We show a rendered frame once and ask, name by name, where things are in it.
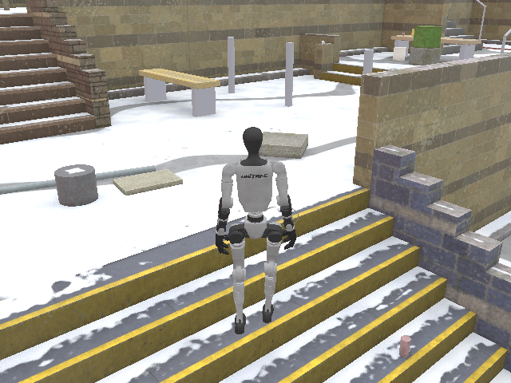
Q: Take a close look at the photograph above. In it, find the left robot forearm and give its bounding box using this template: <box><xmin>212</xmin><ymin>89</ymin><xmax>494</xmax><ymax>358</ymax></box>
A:
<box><xmin>216</xmin><ymin>197</ymin><xmax>230</xmax><ymax>235</ymax></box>

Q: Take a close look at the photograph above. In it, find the robot left hand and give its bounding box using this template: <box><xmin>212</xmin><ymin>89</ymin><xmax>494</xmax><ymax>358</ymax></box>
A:
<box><xmin>216</xmin><ymin>234</ymin><xmax>234</xmax><ymax>255</ymax></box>

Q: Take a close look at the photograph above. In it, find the robot right hand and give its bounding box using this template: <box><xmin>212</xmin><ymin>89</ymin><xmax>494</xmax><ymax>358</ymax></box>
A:
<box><xmin>283</xmin><ymin>229</ymin><xmax>296</xmax><ymax>250</ymax></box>

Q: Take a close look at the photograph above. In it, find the robot left shin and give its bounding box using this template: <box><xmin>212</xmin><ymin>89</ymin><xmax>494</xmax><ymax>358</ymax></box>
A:
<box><xmin>232</xmin><ymin>269</ymin><xmax>244</xmax><ymax>323</ymax></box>

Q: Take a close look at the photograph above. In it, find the right robot upper arm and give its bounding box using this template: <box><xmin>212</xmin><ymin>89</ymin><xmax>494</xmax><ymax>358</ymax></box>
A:
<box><xmin>271</xmin><ymin>161</ymin><xmax>289</xmax><ymax>207</ymax></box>

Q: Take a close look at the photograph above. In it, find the robot right thigh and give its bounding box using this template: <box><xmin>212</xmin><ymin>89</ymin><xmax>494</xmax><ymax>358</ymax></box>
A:
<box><xmin>264</xmin><ymin>222</ymin><xmax>283</xmax><ymax>277</ymax></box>

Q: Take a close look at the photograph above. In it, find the left robot upper arm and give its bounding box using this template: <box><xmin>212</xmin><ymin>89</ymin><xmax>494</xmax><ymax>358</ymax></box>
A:
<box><xmin>221</xmin><ymin>162</ymin><xmax>237</xmax><ymax>208</ymax></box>

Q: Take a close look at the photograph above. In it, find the right robot forearm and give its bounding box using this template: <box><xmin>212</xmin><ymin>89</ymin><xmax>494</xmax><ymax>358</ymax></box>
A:
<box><xmin>280</xmin><ymin>195</ymin><xmax>295</xmax><ymax>231</ymax></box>

